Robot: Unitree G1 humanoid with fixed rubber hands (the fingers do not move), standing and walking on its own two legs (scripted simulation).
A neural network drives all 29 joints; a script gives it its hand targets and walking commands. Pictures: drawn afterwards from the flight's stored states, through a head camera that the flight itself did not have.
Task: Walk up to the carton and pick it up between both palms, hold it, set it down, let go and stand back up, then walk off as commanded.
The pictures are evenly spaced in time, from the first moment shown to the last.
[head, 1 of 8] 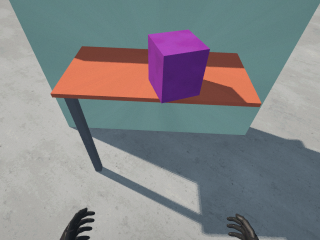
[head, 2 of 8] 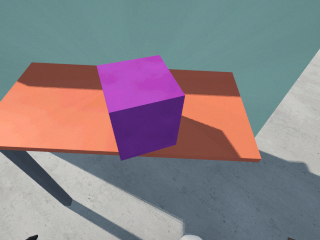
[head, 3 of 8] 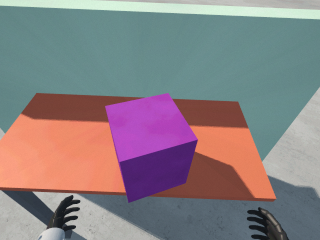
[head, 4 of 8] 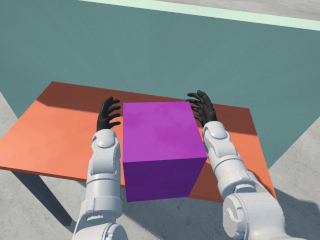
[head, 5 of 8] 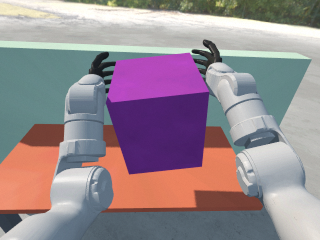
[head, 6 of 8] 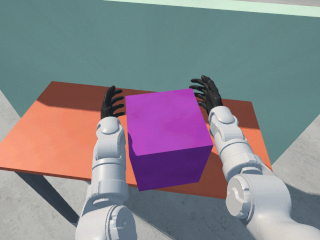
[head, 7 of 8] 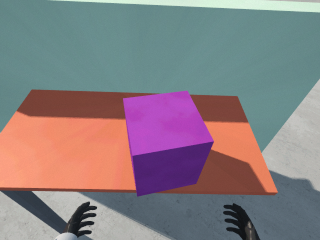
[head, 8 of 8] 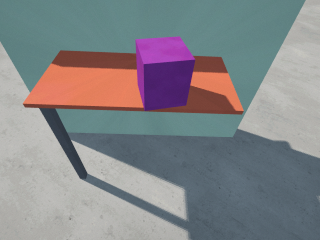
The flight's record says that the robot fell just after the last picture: no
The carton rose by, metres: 0.21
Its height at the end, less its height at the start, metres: +0.00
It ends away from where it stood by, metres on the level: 0.03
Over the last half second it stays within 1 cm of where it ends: yes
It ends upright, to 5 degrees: yes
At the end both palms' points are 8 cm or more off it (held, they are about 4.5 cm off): yes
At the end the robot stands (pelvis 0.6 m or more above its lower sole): yes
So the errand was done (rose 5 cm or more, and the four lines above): yes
